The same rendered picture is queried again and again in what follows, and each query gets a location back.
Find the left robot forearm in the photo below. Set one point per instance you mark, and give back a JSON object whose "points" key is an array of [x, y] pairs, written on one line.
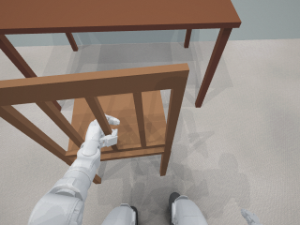
{"points": [[79, 176]]}

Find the robot right hand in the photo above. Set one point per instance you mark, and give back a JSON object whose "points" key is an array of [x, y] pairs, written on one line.
{"points": [[251, 219]]}

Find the left robot thigh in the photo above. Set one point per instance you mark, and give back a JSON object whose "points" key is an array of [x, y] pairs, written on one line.
{"points": [[120, 215]]}

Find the chair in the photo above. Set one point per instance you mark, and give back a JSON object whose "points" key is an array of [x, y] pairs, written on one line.
{"points": [[132, 95]]}

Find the table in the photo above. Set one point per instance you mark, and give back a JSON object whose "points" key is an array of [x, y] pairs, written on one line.
{"points": [[18, 17]]}

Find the robot left hand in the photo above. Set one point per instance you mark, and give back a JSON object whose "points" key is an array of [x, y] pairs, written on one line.
{"points": [[95, 133]]}

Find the left robot upper arm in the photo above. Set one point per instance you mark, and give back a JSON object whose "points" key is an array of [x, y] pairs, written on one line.
{"points": [[56, 209]]}

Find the right robot shin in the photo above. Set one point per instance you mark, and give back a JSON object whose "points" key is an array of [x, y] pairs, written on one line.
{"points": [[182, 198]]}

